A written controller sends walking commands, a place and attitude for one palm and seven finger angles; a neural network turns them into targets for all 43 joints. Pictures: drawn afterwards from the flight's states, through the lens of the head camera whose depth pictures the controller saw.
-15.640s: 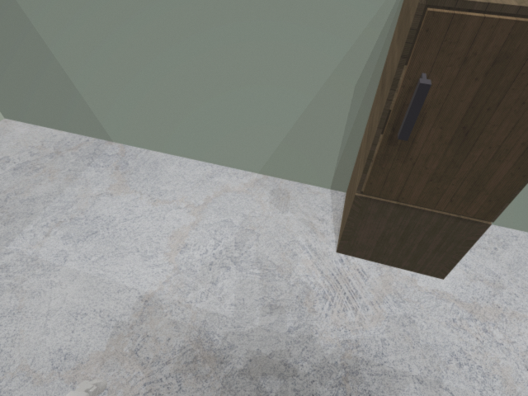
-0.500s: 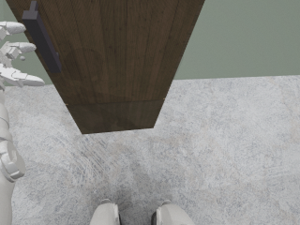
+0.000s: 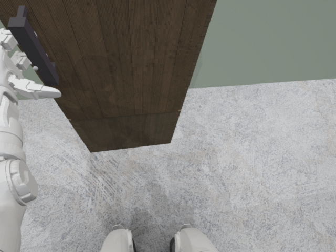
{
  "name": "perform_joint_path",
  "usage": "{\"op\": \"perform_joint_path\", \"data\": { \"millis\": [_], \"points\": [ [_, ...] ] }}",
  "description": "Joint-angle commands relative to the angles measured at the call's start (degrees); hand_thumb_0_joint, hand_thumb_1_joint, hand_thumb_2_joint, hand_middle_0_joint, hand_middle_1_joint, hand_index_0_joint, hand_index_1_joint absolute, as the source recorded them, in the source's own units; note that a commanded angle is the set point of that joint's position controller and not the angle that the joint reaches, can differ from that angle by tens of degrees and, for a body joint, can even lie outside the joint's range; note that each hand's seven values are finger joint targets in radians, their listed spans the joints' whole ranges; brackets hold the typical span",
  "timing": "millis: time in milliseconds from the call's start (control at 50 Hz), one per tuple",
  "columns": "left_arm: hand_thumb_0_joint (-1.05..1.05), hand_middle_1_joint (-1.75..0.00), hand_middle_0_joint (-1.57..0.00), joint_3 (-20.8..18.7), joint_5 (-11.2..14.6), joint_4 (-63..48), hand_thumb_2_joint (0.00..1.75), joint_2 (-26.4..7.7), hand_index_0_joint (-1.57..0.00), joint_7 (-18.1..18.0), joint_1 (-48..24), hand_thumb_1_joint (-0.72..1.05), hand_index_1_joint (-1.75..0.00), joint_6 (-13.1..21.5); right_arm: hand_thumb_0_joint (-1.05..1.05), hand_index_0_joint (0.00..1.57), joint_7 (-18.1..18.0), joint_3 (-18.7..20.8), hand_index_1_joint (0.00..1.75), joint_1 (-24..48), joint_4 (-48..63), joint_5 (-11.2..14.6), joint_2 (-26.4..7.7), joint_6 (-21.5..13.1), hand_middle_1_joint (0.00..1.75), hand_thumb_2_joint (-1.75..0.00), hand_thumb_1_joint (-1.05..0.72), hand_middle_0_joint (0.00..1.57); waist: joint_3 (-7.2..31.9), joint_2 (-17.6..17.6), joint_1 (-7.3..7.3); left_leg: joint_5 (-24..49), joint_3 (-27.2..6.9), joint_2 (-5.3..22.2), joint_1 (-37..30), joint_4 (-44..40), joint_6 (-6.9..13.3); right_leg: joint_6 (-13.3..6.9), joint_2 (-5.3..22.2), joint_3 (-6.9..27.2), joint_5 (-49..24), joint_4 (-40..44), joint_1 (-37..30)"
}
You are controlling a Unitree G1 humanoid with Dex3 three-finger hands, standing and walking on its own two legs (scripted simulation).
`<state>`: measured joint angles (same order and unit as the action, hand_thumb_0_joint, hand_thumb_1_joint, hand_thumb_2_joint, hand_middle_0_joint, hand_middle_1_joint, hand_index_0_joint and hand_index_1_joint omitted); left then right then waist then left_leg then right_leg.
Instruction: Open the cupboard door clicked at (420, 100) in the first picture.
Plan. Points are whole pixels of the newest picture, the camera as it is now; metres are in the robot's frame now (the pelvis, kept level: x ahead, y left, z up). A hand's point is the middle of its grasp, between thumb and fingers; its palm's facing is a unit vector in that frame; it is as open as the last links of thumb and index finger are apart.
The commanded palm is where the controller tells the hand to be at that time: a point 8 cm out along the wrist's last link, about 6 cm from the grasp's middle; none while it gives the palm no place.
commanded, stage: slide the fingers in behind the handle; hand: left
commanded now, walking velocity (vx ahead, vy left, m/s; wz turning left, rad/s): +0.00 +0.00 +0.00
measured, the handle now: (39, 49) +0.56 +0.25 +0.09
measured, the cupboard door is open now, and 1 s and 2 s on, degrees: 0 0 16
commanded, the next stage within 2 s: close the thumb around the handle in 0.56 s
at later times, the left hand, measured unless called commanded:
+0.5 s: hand (44, 71) +0.50 +0.23 +0.09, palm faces +0.08 -1.00 +0.00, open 14.0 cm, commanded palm +0.48 +0.27 +0.08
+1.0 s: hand (41, 70) +0.50 +0.23 +0.09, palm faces +0.08 -1.00 +0.00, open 10.7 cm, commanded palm +0.48 +0.27 +0.08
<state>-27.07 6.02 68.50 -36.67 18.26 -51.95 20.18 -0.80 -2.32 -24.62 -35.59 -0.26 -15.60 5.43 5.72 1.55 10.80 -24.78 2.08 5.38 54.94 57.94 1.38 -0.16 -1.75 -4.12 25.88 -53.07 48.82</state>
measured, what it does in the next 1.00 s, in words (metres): stands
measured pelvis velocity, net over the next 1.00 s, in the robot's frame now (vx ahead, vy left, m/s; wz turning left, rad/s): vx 0.00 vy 0.00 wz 0.01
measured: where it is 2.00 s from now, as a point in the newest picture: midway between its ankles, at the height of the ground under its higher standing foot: outside the picture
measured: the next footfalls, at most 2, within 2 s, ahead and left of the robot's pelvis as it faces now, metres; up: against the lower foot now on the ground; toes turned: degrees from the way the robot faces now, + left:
none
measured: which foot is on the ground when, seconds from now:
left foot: down 0.00-1.00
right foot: down 0.00-1.00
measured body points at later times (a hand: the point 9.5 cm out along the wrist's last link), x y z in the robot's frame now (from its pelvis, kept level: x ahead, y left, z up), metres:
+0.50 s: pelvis +0.00 -0.01 +0.00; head +0.12 +0.02 +0.43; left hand +0.49 +0.28 +0.09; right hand +0.01 -0.27 -0.11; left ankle +0.02 +0.10 -0.67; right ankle -0.01 -0.12 -0.67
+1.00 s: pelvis +0.00 +0.00 +0.00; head +0.12 +0.03 +0.43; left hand +0.49 +0.28 +0.09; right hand -0.01 -0.26 -0.10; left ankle +0.02 +0.10 -0.67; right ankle -0.01 -0.12 -0.67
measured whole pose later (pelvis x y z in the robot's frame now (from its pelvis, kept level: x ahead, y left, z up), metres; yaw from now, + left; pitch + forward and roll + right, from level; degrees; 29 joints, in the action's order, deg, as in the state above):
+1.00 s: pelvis +0.00 +0.00 +0.00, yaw +0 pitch +21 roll -4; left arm -24.4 6.2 67.7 -32.5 14.9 -51.2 21.8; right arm -0.4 -1.7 -23.7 -36.5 -0.6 -15.1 4.7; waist 6.3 1.7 10.1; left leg -24.6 2.0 4.7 54.0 57.8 1.6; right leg 0.1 -1.3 -4.1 25.8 -53.0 47.8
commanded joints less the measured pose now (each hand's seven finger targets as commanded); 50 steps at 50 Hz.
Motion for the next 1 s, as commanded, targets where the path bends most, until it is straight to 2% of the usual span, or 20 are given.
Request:
{"op": "perform_joint_path", "data": {
  "millis": [0,40,60,120,200,240,260,320,360,420,500,640,680,740,760,820,840,900,960,980],
  "points": [
    [0.00,-1.20,-0.30,0.0,1.5,-11.7,0.30,-14.0,-0.30,0.6,-22.7,-0.50,-1.20,2.7,0.00,0.20,-1.0,4.1,0.30,-9.3,2.8,0.4,-11.0,-0.7,0.30,-0.90,-0.90,0.20,25.1,6.3,0.00,23.4,-4.2,-3.0,-25.0,-4.5,1.1,0.0,-2.6,1.9,-21.9,5.9,-6.6],
    [0.00,-1.20,-0.30,1.1,1.8,-13.9,0.30,-12.1,-0.30,0.3,-23.3,-0.50,-1.20,3.4,0.00,0.20,-0.9,4.1,0.30,-9.2,2.8,0.3,-10.7,-1.0,0.30,-0.90,-0.90,0.20,25.7,9.1,-0.29,25.3,-4.3,-3.1,-27.2,-4.4,1.0,-0.4,-2.6,1.8,-22.7,5.7,-5.9],
    [0.00,-1.20,-0.30,0.0,1.6,-13.4,0.30,-13.3,-0.30,0.0,-21.9,-0.50,-1.20,3.6,0.00,0.20,-0.9,4.3,0.30,-9.3,2.5,0.3,-10.8,-0.9,0.30,-0.90,-0.90,0.20,26.6,8.6,-0.82,25.7,-4.4,-2.9,-27.8,-4.2,0.9,-0.4,-2.6,1.8,-22.6,5.6,-5.7],
    [0.00,-1.20,-0.30,2.0,1.7,-14.1,0.30,-10.4,-0.30,-0.7,-22.8,-0.50,-1.20,4.1,0.00,0.20,-0.6,4.3,0.30,-8.7,2.5,0.2,-10.5,-1.0,0.30,-0.90,-0.90,0.20,25.1,8.0,-0.10,24.8,-4.5,-3.0,-27.7,-4.5,0.8,-0.3,-2.5,1.7,-21.9,5.8,-5.1],
    [0.00,-1.20,-0.30,-0.4,1.2,-13.2,0.30,-13.8,-0.30,-1.5,-22.8,-0.50,-1.20,4.6,0.00,0.20,-0.7,4.1,0.30,-8.3,2.4,0.4,-10.7,-1.0,0.30,-0.90,-0.90,0.20,25.4,7.9,-0.96,23.8,-4.2,-3.3,-25.7,-4.3,0.9,-0.4,-2.3,2.3,-22.2,5.4,-6.9],
    [0.00,-1.20,-0.30,1.3,1.0,-13.5,0.30,-11.6,-0.30,-1.7,-24.4,-0.50,-1.20,4.9,0.00,0.20,-0.6,4.1,0.30,-8.1,2.4,0.3,-10.3,-1.2,0.30,-0.90,-0.90,0.20,24.9,7.6,-0.19,23.2,-4.2,-3.3,-26.1,-4.2,1.0,-0.4,-2.3,2.2,-21.6,5.5,-6.3],
    [0.00,-1.20,-0.30,0.4,0.5,-13.4,0.30,-13.3,-0.30,-1.8,-24.4,-0.50,-1.20,5.1,0.00,0.20,-0.7,4.1,0.30,-7.9,2.4,0.3,-10.5,-1.3,0.30,-0.90,-0.90,0.20,26.1,8.6,-0.66,23.1,-4.3,-3.2,-26.4,-4.1,0.9,-0.3,-2.2,2.3,-21.3,5.3,-6.2],
    [0.00,-1.20,-0.30,1.9,0.6,-11.6,0.30,-11.8,-0.30,-1.6,-24.5,-0.50,-1.20,4.5,0.00,0.20,-0.8,3.9,0.30,-7.6,2.4,0.6,-10.5,-1.3,0.30,-0.90,-0.90,0.20,24.6,7.0,0.13,21.4,-4.4,-3.3,-25.0,-4.3,1.0,-0.2,-2.2,2.4,-20.4,5.6,-6.0],
    [0.00,-1.20,-0.30,2.6,0.6,-11.8,0.30,-11.0,-0.30,-1.5,-26.3,-0.50,-1.20,4.7,0.00,0.20,-0.9,4.0,0.30,-7.6,2.2,0.5,-10.5,-1.5,0.30,-0.90,-0.90,0.20,25.1,8.5,0.53,22.0,-4.7,-3.1,-26.7,-4.1,0.8,-0.3,-2.2,2.2,-19.8,5.4,-4.2],
    [0.00,-1.20,-0.30,1.8,0.8,-10.1,0.30,-12.2,-0.30,-1.6,-27.0,-0.50,-1.20,4.2,0.00,0.20,-1.1,3.9,0.30,-7.9,2.0,0.4,-10.8,-1.8,0.30,-0.90,-0.90,0.20,24.5,6.5,0.97,20.4,-4.8,-3.1,-24.7,-4.1,1.0,-0.1,-2.1,2.4,-18.7,5.7,-4.7],
    [0.00,-1.20,-0.30,-0.7,0.5,-10.1,0.30,-15.6,-0.30,-1.6,-26.0,-0.50,-1.20,4.6,0.00,0.20,-1.3,3.7,0.30,-8.1,2.3,0.4,-10.9,-1.9,0.30,-0.90,-0.90,0.20,26.4,6.2,-0.27,21.1,-4.4,-3.4,-22.8,-3.6,1.1,-0.1,-2.0,2.8,-20.5,4.9,-7.2],
    [0.00,-1.20,-0.30,-0.8,0.7,-13.1,0.30,-14.9,-0.30,-1.1,-24.6,-0.50,-1.20,5.4,0.00,0.20,-0.9,4.0,0.30,-8.9,2.4,0.1,-10.8,-1.7,0.30,-0.90,-0.90,0.20,29.6,10.2,-1.00,26.2,-4.8,-3.1,-28.2,-3.4,0.7,-0.6,-2.5,2.1,-22.6,4.4,-6.0],
    [0.00,-1.21,-0.31,-0.1,1.1,-13.9,0.35,-13.8,-0.31,-0.8,-24.3,-0.39,-1.21,5.3,0.00,0.20,-0.7,4.0,0.30,-8.7,2.3,0.2,-10.7,-1.5,0.30,-0.90,-0.90,0.20,30.1,10.4,-1.07,26.7,-4.9,-3.0,-29.0,-3.8,0.5,-0.4,-2.5,1.9,-22.8,4.7,-6.1],
    [0.00,-1.23,-0.32,1.3,1.8,-12.9,0.42,-10.8,-0.32,-0.6,-23.0,-0.22,-1.23,4.6,0.00,0.20,-0.6,4.1,0.30,-8.8,2.2,0.2,-10.6,-1.3,0.30,-0.90,-0.90,0.20,26.7,8.9,-0.37,25.6,-5.0,-2.9,-28.8,-4.4,0.7,-0.5,-2.7,1.4,-21.3,5.4,-4.7],
    [0.00,-1.24,-0.32,0.4,1.6,-12.2,0.44,-12.3,-0.32,-0.7,-22.4,-0.16,-1.24,4.3,0.00,0.20,-0.7,4.2,0.30,-8.7,2.2,0.4,-10.9,-1.2,0.30,-0.90,-0.90,0.20,25.9,8.4,-0.87,24.7,-5.0,-2.8,-28.0,-4.7,0.6,-0.5,-2.6,1.3,-20.6,5.5,-4.5],
    [0.00,-1.25,-0.34,1.6,1.1,-10.6,0.52,-11.2,-0.34,-1.4,-23.5,0.00,-1.25,3.5,0.00,0.20,-0.9,4.2,0.30,-8.9,1.9,0.3,-11.0,-1.1,0.30,-0.90,-0.90,0.20,22.9,6.5,0.01,21.8,-5.4,-2.8,-26.5,-5.3,0.7,-0.4,-2.6,1.1,-17.9,6.0,-3.2],
    [0.00,-1.26,-0.34,2.4,1.1,-12.2,0.54,-10.2,-0.34,-1.8,-25.7,0.06,-1.26,4.0,0.00,0.20,-0.9,4.2,0.30,-8.9,1.7,0.2,-10.9,-1.3,0.30,-0.90,-0.90,0.20,22.7,7.8,0.68,22.4,-5.7,-2.7,-27.8,-5.3,0.7,-0.6,-2.6,1.1,-17.7,5.9,-1.9],
    [0.00,-1.28,-0.35,2.0,0.8,-13.9,0.61,-10.0,-0.35,-2.7,-24.9,0.23,-1.28,5.4,0.00,0.20,-0.6,4.4,0.30,-8.9,1.7,-0.1,-10.7,-1.6,0.30,-0.90,-0.90,0.20,26.1,10.3,-0.40,24.5,-6.2,-2.5,-31.3,-5.2,0.1,-0.8,-2.5,0.9,-17.5,5.5,-1.2],
    [0.00,-1.30,-0.36,1.2,0.9,-13.0,0.68,-9.7,-0.36,-3.1,-22.2,0.40,-1.30,6.0,0.00,0.20,-0.2,4.5,0.30,-8.8,1.8,-0.3,-10.7,-1.5,0.30,-0.90,-0.90,0.20,27.4,9.4,-1.29,26.4,-6.2,-2.5,-32.0,-5.0,-0.1,-0.9,-2.6,0.7,-18.5,5.0,-1.8],
    [0.00,-1.30,-0.37,2.2,0.8,-12.3,0.71,-9.2,-0.37,-3.0,-23.3,0.45,-1.30,5.7,0.00,0.20,-0.2,4.3,0.30,-8.5,1.7,-0.1,-10.7,-1.5,0.30,-0.90,-0.90,0.20,25.6,7.9,-0.53,24.8,-6.2,-2.4,-30.4,-5.2,0.0,-0.7,-2.5,0.6,-17.9,5.2,-1.9]
  ]
}}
